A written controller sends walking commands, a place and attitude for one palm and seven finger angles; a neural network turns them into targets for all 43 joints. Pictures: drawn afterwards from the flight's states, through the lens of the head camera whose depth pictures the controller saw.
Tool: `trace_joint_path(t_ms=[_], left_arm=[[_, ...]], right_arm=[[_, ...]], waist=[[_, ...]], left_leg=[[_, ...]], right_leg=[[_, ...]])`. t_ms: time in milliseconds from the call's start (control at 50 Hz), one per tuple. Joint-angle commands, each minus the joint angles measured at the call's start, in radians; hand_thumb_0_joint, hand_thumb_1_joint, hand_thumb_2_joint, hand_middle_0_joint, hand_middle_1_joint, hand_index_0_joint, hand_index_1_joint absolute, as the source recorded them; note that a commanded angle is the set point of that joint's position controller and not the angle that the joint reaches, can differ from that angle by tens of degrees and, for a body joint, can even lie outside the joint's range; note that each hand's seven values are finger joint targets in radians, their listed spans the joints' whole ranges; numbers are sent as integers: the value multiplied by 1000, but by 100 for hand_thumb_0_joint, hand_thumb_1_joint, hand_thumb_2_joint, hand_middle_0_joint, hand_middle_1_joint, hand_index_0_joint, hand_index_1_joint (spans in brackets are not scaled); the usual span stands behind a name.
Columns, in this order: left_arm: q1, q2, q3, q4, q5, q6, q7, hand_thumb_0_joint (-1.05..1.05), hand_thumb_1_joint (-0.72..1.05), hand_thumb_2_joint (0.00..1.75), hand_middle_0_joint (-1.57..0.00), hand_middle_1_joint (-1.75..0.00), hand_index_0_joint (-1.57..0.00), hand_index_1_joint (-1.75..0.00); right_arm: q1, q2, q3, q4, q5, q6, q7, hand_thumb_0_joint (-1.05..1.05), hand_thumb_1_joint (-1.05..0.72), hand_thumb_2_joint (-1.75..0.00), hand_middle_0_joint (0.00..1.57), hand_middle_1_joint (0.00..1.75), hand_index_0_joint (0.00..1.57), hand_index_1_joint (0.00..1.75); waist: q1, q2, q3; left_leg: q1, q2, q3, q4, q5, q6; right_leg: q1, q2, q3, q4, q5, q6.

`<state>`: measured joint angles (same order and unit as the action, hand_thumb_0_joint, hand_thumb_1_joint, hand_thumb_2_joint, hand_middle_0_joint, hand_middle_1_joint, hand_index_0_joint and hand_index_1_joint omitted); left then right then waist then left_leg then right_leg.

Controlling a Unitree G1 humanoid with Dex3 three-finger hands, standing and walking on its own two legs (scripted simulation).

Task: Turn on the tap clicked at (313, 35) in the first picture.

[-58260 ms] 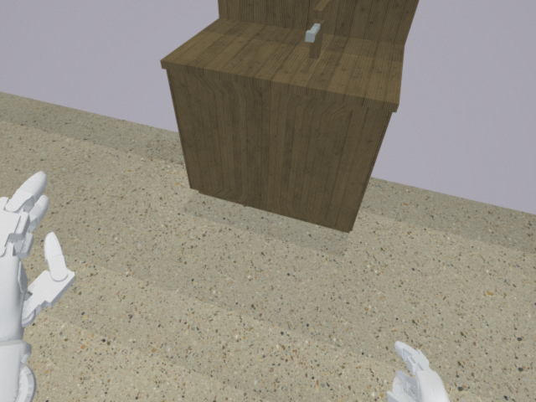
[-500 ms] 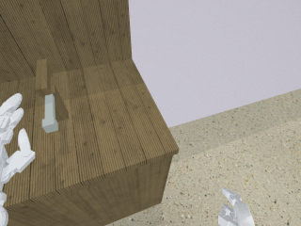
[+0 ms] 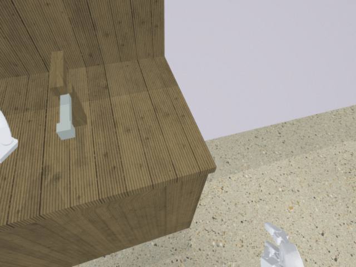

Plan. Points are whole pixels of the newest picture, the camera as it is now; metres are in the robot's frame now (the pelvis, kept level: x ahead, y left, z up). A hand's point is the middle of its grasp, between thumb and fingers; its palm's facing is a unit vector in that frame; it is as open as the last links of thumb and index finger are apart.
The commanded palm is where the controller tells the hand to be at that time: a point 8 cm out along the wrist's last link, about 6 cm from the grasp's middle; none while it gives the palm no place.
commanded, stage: come to a stop and stand still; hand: left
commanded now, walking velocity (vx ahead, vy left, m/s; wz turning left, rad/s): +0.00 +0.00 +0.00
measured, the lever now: (66, 130) +0.35 +0.29 +0.09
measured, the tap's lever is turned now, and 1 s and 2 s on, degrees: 0 0 0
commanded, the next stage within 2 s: look again from close up in 0.86 s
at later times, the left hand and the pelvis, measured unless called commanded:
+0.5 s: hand out of the picture +0.23 +0.33 +0.16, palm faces +0.41 -0.86 -0.30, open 7.4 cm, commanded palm +0.17 +0.36 +0.18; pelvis +0.01 +0.08 +0.00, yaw +0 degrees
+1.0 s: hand out of the picture +0.23 +0.34 +0.16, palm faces +0.38 -0.85 -0.37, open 7.4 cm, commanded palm +0.16 +0.38 +0.18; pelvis +0.01 +0.09 +0.01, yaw +1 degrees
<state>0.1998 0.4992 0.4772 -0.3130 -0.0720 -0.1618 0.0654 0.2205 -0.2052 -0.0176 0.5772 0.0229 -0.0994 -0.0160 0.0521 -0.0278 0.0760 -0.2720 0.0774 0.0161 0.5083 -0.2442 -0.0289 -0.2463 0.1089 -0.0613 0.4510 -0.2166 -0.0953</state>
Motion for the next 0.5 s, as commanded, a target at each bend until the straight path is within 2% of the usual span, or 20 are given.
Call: trace_joint_path(t_ms=[0, 20, 60, 80, 100, 120, 140, 180, 220, 240, 280, 340, 380, 420, 440, 480], left_arm=[[169, -10, -82, -341, -9, -107, 2, 0, 90, 90, -20, -30, -20, -30], [233, -26, -91, -362, -13, -104, 13, 0, 90, 90, -20, -30, -20, -30], [255, 66, 6, -398, 0, -106, 32, 0, 90, 90, -20, -30, -20, -30], [254, 96, 47, -391, -4, -108, 40, 0, 90, 90, -20, -30, -20, -30], [261, 121, 91, -372, -9, -107, 49, 0, 90, 90, -20, -30, -20, -30], [251, 172, 145, -379, -9, -105, 63, 0, 90, 90, -20, -30, -20, -30], [245, 125, 112, -374, -15, -106, 62, 0, 90, 90, -20, -30, -20, -30], [205, 97, 83, -379, -18, -113, 65, 0, 90, 90, -20, -30, -20, -30], [154, 96, 71, -386, -7, -118, 65, 0, 90, 90, -20, -30, -20, -30], [131, 80, 54, -366, 1, -120, 63, 0, 90, 90, -20, -30, -20, -30], [94, 40, 5, -344, 14, -118, 56, 0, 90, 90, -20, -30, -20, -30], [70, -30, -90, -339, 33, -108, 48, 0, 90, 90, -20, -30, -20, -30], [77, -36, -106, -344, 41, -99, 49, 0, 90, 90, -20, -30, -20, -30], [84, -8, -78, -351, 48, -94, 53, 0, 90, 90, -20, -30, -20, -30], [86, -19, -86, -344, 46, -95, 52, 0, 90, 90, -20, -30, -20, -30], [85, 21, -42, -369, 44, -98, 54, 0, 90, 90, -20, -30, -20, -30]], right_arm=[[-68, -125, -48, -178, 11, -79, 28, 0, -90, -90, 20, 30, 20, 30], [-96, -108, -38, -177, 18, -82, 35, 0, -90, -90, 20, 30, 20, 30], [-96, -117, -40, -187, 6, -83, 23, 0, -90, -90, 20, 30, 20, 30], [-98, -115, -39, -185, 2, -82, 13, 0, -90, -90, 20, 30, 20, 30], [-101, -109, -37, -181, 0, -80, 2, 0, -90, -90, 20, 30, 20, 30], [-109, -111, -34, -168, -1, -71, -8, 0, -90, -90, 20, 30, 20, 30], [-105, -105, -31, -173, -3, -68, -19, 0, -90, -90, 20, 30, 20, 30], [-105, -110, -24, -171, -6, -70, -32, 0, -90, -90, 20, 30, 20, 30], [-121, -114, -20, -159, -10, -79, -41, 0, -90, -90, 20, 30, 20, 30], [-107, -116, -17, -153, -13, -84, -42, 0, -90, -90, 20, 30, 20, 30], [-95, -116, -16, -145, -11, -99, -35, 0, -90, -90, 20, 30, 20, 30], [-91, -121, -17, -133, -14, -118, -24, 0, -90, -90, 20, 30, 20, 30], [-86, -124, -20, -136, -15, -119, -15, 0, -90, -90, 20, 30, 20, 30], [-106, -119, -16, -132, -14, -112, -11, 0, -90, -90, 20, 30, 20, 30], [-95, -121, -14, -135, -20, -105, -10, 0, -90, -90, 20, 30, 20, 30], [-100, -118, -15, -148, -19, -95, -10, 0, -90, -90, 20, 30, 20, 30]], waist=[[-3, 171, -270], [-1, 117, -273], [-3, -63, -240], [-9, -141, -216], [-13, -173, -196], [-19, -136, -185], [-34, -104, -170], [-41, 5, -145], [-37, 116, -130], [-36, 133, -130], [-30, 127, -153], [-34, 117, -170], [-31, 88, -179], [-31, 100, -185], [-34, 89, -177], [-31, 102, -175]], left_leg=[[31, 16, 6, -15, 168, 91], [40, 19, -1, -7, 162, 89], [13, -24, -1, 21, 65, 67], [5, -48, -4, 38, 18, 57], [0, -61, -6, 57, -9, 52], [24, -64, -14, 55, -15, 48], [46, -63, -28, 34, -13, 50], [97, -37, -47, -45, 7, 58], [89, 8, -89, -120, 5, 73], [48, 25, -108, -152, -14, 80], [31, 35, -107, -161, 28, 85], [73, 35, -98, -158, 112, 76], [91, 36, -96, -146, 183, 69], [105, 34, -89, -150, 218, 58], [81, 33, -104, -160, 215, 54], [72, 36, -107, -162, 231, 45]], right_leg=[[186, -195, 169, 29, 305, 195], [179, -192, 154, 20, 275, 175], [133, -204, 186, -77, 145, 142], [99, -226, 217, -126, 58, 114], [67, -248, 247, -166, -13, 91], [19, -267, 267, -182, -69, 58], [-16, -268, 259, -181, -120, 36], [-62, -221, 219, -154, -160, 45], [-35, -170, 173, -108, -93, 66], [16, -156, 145, -79, -59, 73], [90, -150, 127, -52, 35, 78], [100, -150, 102, -46, 115, 81], [107, -153, 100, -44, 157, 82], [104, -149, 90, -41, 164, 82], [113, -145, 82, -40, 154, 81], [127, -148, 81, -38, 154, 79]])
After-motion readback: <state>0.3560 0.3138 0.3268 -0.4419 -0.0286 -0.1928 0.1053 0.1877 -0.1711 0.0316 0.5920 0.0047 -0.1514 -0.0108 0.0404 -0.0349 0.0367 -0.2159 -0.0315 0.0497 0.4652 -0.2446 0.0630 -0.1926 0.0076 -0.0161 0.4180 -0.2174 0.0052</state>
